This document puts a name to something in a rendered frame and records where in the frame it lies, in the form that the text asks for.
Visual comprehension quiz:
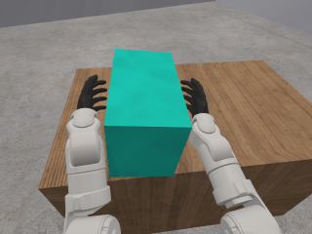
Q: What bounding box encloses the robot right upper arm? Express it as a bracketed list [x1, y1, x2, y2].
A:
[220, 204, 281, 234]

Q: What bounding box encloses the robot right forearm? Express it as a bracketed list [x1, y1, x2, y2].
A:
[189, 113, 282, 234]

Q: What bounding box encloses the robot right hand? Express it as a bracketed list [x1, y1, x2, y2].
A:
[180, 78, 209, 118]

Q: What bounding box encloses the robot left upper arm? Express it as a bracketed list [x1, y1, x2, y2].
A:
[65, 214, 121, 234]

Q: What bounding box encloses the robot left hand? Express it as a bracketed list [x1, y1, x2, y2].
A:
[76, 75, 107, 111]

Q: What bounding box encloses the carton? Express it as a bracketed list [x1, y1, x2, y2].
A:
[103, 49, 192, 177]

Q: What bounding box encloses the robot left forearm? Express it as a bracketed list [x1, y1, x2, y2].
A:
[63, 108, 111, 234]

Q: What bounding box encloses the pedestal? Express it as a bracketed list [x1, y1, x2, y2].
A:
[38, 59, 312, 234]

